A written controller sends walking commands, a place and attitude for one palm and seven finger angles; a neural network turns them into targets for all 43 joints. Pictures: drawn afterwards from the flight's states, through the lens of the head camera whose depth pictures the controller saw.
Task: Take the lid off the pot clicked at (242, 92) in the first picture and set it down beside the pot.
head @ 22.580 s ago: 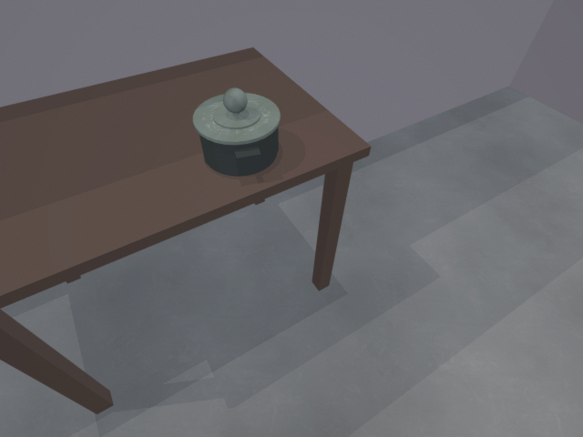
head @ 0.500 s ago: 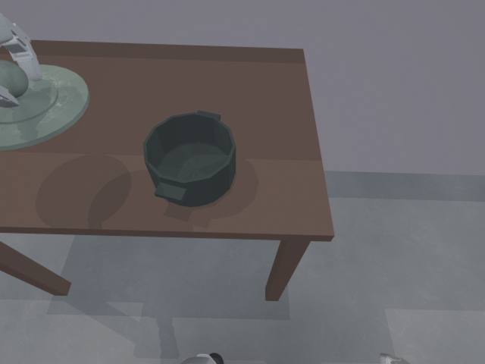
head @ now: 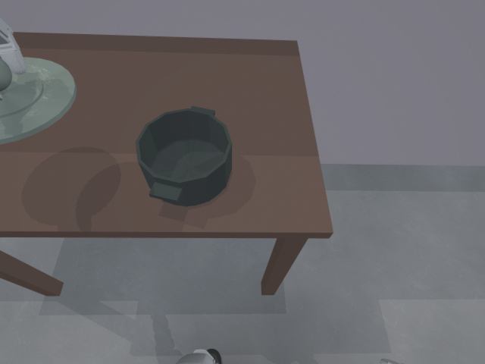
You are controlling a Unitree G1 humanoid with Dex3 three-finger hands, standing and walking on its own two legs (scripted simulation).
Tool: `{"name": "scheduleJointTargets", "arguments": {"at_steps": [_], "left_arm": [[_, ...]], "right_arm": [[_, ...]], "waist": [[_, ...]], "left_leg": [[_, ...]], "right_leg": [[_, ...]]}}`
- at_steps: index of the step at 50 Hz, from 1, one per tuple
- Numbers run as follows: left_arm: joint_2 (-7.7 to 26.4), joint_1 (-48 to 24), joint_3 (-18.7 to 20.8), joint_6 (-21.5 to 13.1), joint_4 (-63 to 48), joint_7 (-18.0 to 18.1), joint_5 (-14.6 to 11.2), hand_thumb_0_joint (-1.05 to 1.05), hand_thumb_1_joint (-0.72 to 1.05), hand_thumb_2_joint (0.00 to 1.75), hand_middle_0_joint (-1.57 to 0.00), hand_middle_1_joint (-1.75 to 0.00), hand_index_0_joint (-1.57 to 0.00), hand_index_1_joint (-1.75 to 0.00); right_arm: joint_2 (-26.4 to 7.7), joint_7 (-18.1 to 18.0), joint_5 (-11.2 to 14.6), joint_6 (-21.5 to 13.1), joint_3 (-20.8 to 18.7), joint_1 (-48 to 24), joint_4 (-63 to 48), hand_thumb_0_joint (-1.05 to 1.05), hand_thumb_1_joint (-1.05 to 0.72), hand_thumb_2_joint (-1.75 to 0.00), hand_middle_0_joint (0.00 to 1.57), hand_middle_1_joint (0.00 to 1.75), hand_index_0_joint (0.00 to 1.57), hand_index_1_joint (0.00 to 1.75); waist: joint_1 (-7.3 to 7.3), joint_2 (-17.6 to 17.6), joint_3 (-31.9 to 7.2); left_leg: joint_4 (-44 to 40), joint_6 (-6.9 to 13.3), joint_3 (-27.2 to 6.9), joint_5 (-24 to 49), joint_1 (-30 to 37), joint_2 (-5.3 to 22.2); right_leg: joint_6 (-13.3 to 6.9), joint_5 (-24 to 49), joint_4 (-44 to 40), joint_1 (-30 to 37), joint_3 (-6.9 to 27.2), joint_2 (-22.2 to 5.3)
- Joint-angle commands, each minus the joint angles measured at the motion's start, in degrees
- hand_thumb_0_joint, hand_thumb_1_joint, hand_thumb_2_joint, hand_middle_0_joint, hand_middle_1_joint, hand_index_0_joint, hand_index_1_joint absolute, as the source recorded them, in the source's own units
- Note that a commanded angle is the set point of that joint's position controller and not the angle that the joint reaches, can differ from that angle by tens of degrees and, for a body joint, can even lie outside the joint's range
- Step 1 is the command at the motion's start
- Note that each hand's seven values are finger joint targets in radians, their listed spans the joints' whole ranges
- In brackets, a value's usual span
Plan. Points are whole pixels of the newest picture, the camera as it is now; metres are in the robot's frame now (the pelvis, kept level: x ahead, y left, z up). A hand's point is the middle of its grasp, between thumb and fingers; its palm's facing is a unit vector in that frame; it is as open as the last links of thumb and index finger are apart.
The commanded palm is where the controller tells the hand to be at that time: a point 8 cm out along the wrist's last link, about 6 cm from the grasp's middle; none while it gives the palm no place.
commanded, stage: move the lid sideways beside the pot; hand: left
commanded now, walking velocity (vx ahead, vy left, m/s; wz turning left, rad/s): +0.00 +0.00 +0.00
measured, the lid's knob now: out of the picture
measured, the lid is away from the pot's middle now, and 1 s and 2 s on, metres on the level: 0.24 0.25 0.24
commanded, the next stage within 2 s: lower the lid onto the table in 0.26 s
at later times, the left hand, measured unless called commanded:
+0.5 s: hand out of the picture +0.46 +0.35 +0.21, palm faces -0.36 -0.12 -0.92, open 7.8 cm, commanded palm +0.50 +0.36 +0.29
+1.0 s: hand out of the picture +0.45 +0.35 +0.18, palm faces -0.40 -0.12 -0.91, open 7.8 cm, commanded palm +0.50 +0.35 +0.26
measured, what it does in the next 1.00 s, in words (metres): stands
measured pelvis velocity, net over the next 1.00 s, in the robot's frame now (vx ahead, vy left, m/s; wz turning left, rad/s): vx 0.00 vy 0.00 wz -0.02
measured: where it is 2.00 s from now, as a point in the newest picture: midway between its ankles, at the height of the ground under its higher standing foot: outside the picture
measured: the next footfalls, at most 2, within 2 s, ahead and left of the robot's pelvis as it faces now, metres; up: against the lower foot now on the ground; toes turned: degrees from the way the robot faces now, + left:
none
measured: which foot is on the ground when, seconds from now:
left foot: down 0.00-1.00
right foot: down 0.00-1.00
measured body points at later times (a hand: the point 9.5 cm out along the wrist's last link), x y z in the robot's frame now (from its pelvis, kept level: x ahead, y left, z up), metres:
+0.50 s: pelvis +0.00 +0.00 +0.00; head +0.09 +0.01 +0.44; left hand +0.48 +0.35 +0.26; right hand +0.06 -0.28 -0.12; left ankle +0.05 +0.09 -0.73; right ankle -0.04 -0.15 -0.73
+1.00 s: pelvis +0.00 +0.00 +0.00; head +0.09 +0.01 +0.44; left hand +0.47 +0.35 +0.23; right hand +0.05 -0.28 -0.12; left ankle +0.05 +0.09 -0.73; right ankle -0.04 -0.15 -0.73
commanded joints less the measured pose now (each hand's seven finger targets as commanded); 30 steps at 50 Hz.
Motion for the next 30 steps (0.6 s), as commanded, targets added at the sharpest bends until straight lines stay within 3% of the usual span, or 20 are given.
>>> {"name": "scheduleJointTargets", "arguments": {"at_steps": [1, 2, 3, 5, 6, 8, 11, 14, 16, 17, 20, 21, 22, 23, 25, 26, 30], "left_arm": [[18.28, -30.15, 4.96, 0.30, -12.16, 2.77, 0.31, 0.00, 0.64, 0.92, -0.88, -1.04, -0.87, -1.03], [21.06, -32.49, 7.34, 0.12, -15.36, 3.19, 0.66, 0.00, 0.64, 0.92, -0.88, -1.04, -0.87, -1.03], [19.97, -32.12, 6.34, 0.26, -14.33, 3.30, 1.00, 0.00, 0.64, 0.92, -0.88, -1.04, -0.87, -1.03], [17.98, -31.63, 4.92, 0.54, -12.25, 2.93, 0.42, 0.00, 0.64, 0.92, -0.88, -1.04, -0.87, -1.03], [17.71, -31.66, 4.63, 0.20, -13.65, 2.62, -0.08, 0.00, 0.64, 0.92, -0.88, -1.04, -0.87, -1.03], [17.48, -32.76, 4.50, 0.35, -14.37, 2.95, 0.31, 0.00, 0.64, 0.92, -0.88, -1.04, -0.87, -1.03], [17.59, -28.93, 4.79, 0.30, -9.66, 2.50, -0.22, 0.00, 0.64, 0.92, -0.88, -1.04, -0.87, -1.03], [19.23, -34.04, 5.20, 0.37, -14.59, 2.96, 0.28, 0.00, 0.64, 0.92, -0.88, -1.04, -0.87, -1.03], [17.81, -32.25, 4.16, 0.13, -13.48, 2.83, 0.30, 0.00, 0.64, 0.92, -0.88, -1.04, -0.87, -1.03], [20.02, -32.90, 6.24, 0.06, -13.96, 3.03, 0.37, 0.00, 0.64, 0.92, -0.88, -1.04, -0.87, -1.03], [18.67, -30.95, 4.98, 0.72, -8.64, 2.68, 0.31, 0.00, 0.64, 0.92, -0.88, -1.04, -0.87, -1.03], [18.28, -30.10, 4.55, 0.46, -8.90, 2.36, 0.06, 0.00, 0.64, 0.92, -0.88, -1.04, -0.87, -1.03], [19.92, -32.36, 5.81, 0.48, -11.44, 2.71, 0.58, 0.00, 0.64, 0.92, -0.88, -1.04, -0.87, -1.03], [19.38, -33.01, 5.26, 0.54, -12.23, 2.95, 1.00, 0.00, 0.64, 0.92, -0.88, -1.04, -0.87, -1.03], [19.21, -30.74, 5.31, 0.49, -9.38, 2.99, 1.26, 0.00, 0.64, 0.92, -0.88, -1.04, -0.87, -1.03], [17.93, -30.37, 4.30, 0.33, -10.17, 2.74, 0.77, 0.00, 0.64, 0.92, -0.88, -1.04, -0.87, -1.03], [19.80, -30.34, 6.24, 0.12, -10.92, 3.15, 0.92, 0.00, 0.64, 0.92, -0.88, -1.04, -0.87, -1.03]], "right_arm": [[-10.49, -0.96, -0.14, -1.23, -3.60, 3.07, -4.56, 0.00, -0.90, -0.90, 0.20, 0.30, 0.20, 0.30], [-10.80, -0.86, -0.40, -0.98, -3.87, 3.57, -4.14, 0.00, -0.90, -0.90, 0.20, 0.30, 0.20, 0.30], [-10.47, -0.91, -0.51, -1.04, -3.82, 3.73, -4.54, 0.00, -0.90, -0.90, 0.20, 0.30, 0.20, 0.30], [-10.49, -1.07, -0.27, -1.11, -3.83, 4.08, -4.10, 0.00, -0.90, -0.90, 0.20, 0.30, 0.20, 0.30], [-10.60, -1.13, -0.19, -1.45, -3.78, 3.54, -4.42, 0.00, -0.90, -0.90, 0.20, 0.30, 0.20, 0.30], [-10.56, -1.07, -0.50, -1.33, -3.95, 4.14, -4.01, 0.00, -0.90, -0.90, 0.20, 0.30, 0.20, 0.30], [-10.57, -1.26, -0.12, -1.63, -3.56, 4.39, -4.01, 0.00, -0.90, -0.90, 0.20, 0.30, 0.20, 0.30], [-10.84, -1.11, -0.26, -1.23, -3.78, 4.49, -3.55, 0.00, -0.90, -0.90, 0.20, 0.30, 0.20, 0.30], [-10.58, -1.27, -0.27, -1.71, -3.61, 4.29, -4.14, 0.00, -0.90, -0.90, 0.20, 0.30, 0.20, 0.30], [-10.84, -1.19, -0.37, -1.58, -3.74, 4.77, -3.57, 0.00, -0.90, -0.90, 0.20, 0.30, 0.20, 0.30], [-10.68, -1.05, -0.15, -1.48, -3.65, 5.33, -3.57, 0.00, -0.90, -0.90, 0.20, 0.30, 0.20, 0.30], [-10.74, -0.98, 0.09, -1.58, -3.59, 4.93, -3.97, 0.00, -0.90, -0.90, 0.20, 0.30, 0.20, 0.30], [-11.04, -0.76, -0.15, -1.15, -3.81, 5.01, -3.62, 0.00, -0.90, -0.90, 0.20, 0.30, 0.20, 0.30], [-10.82, -0.67, -0.28, -1.09, -3.90, 5.15, -3.82, 0.00, -0.90, -0.90, 0.20, 0.30, 0.20, 0.30], [-10.73, -0.63, -0.17, -0.99, -3.81, 5.58, -3.80, 0.00, -0.90, -0.90, 0.20, 0.30, 0.20, 0.30], [-10.64, -0.65, -0.08, -1.15, -3.82, 4.95, -4.32, 0.00, -0.90, -0.90, 0.20, 0.30, 0.20, 0.30], [-10.76, -0.62, -0.45, -0.88, -4.11, 5.90, -4.00, 0.00, -0.90, -0.90, 0.20, 0.30, 0.20, 0.30]], "waist": [[-0.04, 8.16, -27.84], [0.22, 9.22, -30.21], [-0.16, 10.23, -30.19], [-0.60, 8.57, -28.00], [0.00, 9.76, -28.74], [-0.41, 10.58, -29.39], [-0.38, 6.01, -27.42], [-0.41, 9.74, -28.75], [-0.25, 10.08, -29.40], [-0.33, 9.47, -29.27], [-0.82, 6.40, -27.70], [-0.43, 6.21, -27.91], [-0.53, 7.72, -28.56], [-0.51, 9.80, -29.64], [-0.94, 7.64, -27.56], [-0.66, 8.43, -28.04], [-0.84, 8.45, -29.47]], "left_leg": [[-1.42, 3.02, 0.26, 18.31, 26.84, -0.96], [-0.74, 2.99, 0.08, 19.57, 28.55, -0.72], [-0.68, 2.99, 0.00, 19.60, 28.81, -1.03], [-1.04, 2.92, -0.06, 17.53, 27.89, -0.90], [-1.25, 2.89, -0.29, 20.23, 28.96, -0.63], [-0.63, 2.90, -0.47, 19.69, 29.93, -0.90], [-1.09, 3.12, 0.04, 17.26, 26.59, -1.02], [-0.88, 2.89, -0.12, 17.22, 28.09, -0.92], [-0.75, 2.77, -0.44, 20.28, 28.99, -0.85], [-0.30, 2.84, -0.30, 19.49, 29.10, -0.67], [-0.33, 3.10, 0.34, 16.34, 25.65, -1.32], [-0.53, 3.08, 0.42, 18.35, 25.64, -1.15], [0.02, 2.97, 0.37, 18.67, 26.37, -0.96], [0.30, 2.93, 0.08, 20.75, 27.75, -1.01], [0.31, 2.89, 0.42, 18.30, 25.97, -0.96], [0.12, 2.87, 0.30, 20.67, 26.50, -0.93], [0.87, 3.14, 0.53, 19.26, 26.75, -1.00]], "right_leg": [[-3.84, 14.55, -1.69, -4.14, -3.71, 4.15], [-3.63, 15.07, -1.40, -3.67, -3.52, 4.23], [-3.75, 14.14, -1.61, -4.63, -3.59, 4.40], [-3.62, 13.08, -2.07, -5.35, -3.84, 4.47], [-3.88, 13.76, -1.52, -5.34, -4.02, 4.28], [-3.74, 13.01, -1.68, -6.05, -3.90, 4.50], [-3.73, 13.49, -1.65, -5.17, -3.92, 4.37], [-3.75, 13.30, -1.56, -5.17, -3.89, 4.39], [-3.98, 13.92, -0.99, -5.64, -4.04, 4.43], [-3.61, 13.97, -1.22, -5.42, -3.69, 4.54], [-3.45, 14.39, -1.36, -4.69, -3.65, 4.51], [-3.60, 15.64, -0.90, -4.23, -3.64, 4.32], [-3.43, 15.77, -0.77, -4.50, -3.50, 4.39], [-3.60, 15.72, -0.58, -5.21, -3.46, 4.48], [-3.47, 14.97, -1.01, -5.72, -3.57, 4.64], [-3.73, 16.00, -0.65, -5.57, -3.58, 4.49], [-3.44, 15.65, -0.83, -5.56, -3.33, 4.62]]}}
